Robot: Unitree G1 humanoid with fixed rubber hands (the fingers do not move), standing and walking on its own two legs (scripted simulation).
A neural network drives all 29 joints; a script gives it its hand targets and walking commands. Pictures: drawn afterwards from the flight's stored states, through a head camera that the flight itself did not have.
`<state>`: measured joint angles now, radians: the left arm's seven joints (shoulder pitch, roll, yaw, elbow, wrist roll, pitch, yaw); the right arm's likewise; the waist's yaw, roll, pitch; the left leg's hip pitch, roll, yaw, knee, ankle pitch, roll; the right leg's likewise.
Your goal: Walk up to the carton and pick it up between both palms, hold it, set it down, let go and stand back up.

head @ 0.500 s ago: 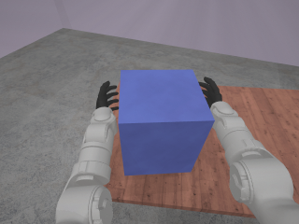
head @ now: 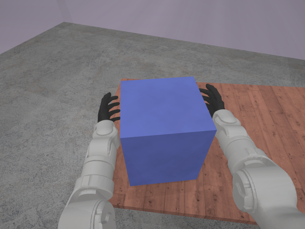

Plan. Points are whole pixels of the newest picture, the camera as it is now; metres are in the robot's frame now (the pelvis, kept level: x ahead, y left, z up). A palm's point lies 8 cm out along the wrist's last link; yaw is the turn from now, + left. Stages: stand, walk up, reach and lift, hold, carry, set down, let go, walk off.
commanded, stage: set down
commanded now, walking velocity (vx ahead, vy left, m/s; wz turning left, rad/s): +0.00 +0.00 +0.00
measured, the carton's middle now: (160, 132) +0.40 +0.03 +0.04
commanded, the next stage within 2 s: none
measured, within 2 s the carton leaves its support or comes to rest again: rests again in 0.66 s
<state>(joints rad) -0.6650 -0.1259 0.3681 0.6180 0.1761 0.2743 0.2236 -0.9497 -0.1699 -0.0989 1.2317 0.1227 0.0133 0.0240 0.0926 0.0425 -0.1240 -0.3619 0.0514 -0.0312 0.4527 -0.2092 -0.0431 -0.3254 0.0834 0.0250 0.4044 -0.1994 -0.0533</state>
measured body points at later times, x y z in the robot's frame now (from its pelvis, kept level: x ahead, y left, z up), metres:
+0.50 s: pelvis +0.00 +0.00 +0.00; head +0.01 -0.01 +0.45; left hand +0.38 +0.18 +0.09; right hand +0.45 -0.12 +0.10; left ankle +0.00 +0.15 -0.74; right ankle -0.01 -0.09 -0.74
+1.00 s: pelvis +0.00 +0.00 +0.00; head +0.03 -0.02 +0.45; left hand +0.38 +0.18 +0.07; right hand +0.45 -0.11 +0.08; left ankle +0.00 +0.15 -0.74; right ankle -0.01 -0.09 -0.74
